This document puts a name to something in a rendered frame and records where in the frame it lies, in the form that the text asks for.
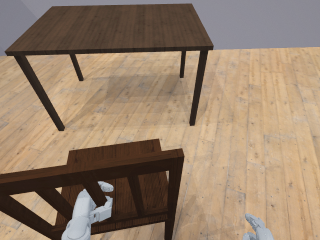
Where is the robot right hand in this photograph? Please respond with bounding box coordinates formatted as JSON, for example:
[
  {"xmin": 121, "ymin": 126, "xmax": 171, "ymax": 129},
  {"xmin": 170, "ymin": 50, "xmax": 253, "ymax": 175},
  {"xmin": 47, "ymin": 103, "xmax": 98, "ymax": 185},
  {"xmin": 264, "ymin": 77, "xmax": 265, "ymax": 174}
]
[{"xmin": 240, "ymin": 213, "xmax": 275, "ymax": 240}]

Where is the robot left hand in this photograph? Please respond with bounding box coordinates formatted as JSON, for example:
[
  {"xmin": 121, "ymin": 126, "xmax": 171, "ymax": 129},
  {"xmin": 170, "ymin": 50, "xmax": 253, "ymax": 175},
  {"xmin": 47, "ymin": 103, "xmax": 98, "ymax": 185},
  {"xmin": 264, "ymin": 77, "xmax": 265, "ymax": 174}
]
[{"xmin": 72, "ymin": 181, "xmax": 114, "ymax": 224}]

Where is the table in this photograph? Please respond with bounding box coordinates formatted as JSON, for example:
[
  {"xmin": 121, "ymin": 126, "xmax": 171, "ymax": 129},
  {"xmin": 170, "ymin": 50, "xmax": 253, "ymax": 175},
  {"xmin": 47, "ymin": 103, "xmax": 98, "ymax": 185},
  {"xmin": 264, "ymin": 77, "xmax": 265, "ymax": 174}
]
[{"xmin": 4, "ymin": 3, "xmax": 214, "ymax": 131}]

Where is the robot left forearm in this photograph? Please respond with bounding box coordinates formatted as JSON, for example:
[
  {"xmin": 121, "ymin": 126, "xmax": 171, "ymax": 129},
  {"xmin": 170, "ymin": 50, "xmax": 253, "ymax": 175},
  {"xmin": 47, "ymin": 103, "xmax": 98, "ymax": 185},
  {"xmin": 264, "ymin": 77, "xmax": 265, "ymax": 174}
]
[{"xmin": 61, "ymin": 216, "xmax": 91, "ymax": 240}]

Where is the chair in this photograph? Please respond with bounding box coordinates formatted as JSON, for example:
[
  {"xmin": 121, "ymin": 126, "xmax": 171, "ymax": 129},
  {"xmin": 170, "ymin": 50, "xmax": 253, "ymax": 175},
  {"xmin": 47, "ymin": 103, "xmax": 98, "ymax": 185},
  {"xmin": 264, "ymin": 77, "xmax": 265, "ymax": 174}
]
[{"xmin": 0, "ymin": 138, "xmax": 185, "ymax": 240}]

